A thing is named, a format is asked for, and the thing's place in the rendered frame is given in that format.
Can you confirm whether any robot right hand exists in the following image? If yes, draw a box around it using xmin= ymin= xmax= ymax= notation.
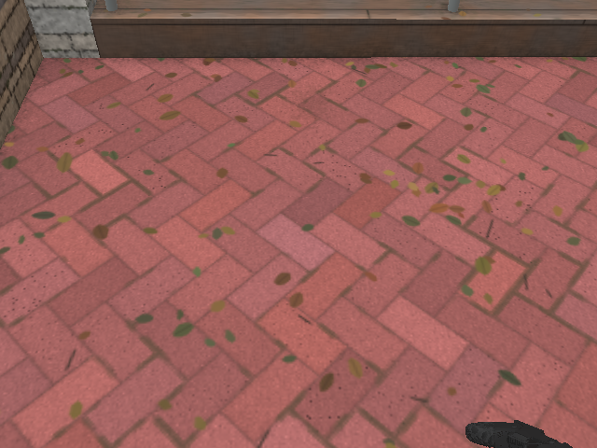
xmin=465 ymin=420 xmax=573 ymax=448

